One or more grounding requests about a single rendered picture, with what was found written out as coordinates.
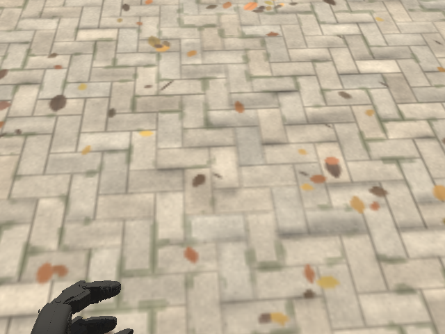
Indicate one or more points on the robot left hand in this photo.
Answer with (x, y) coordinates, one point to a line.
(56, 317)

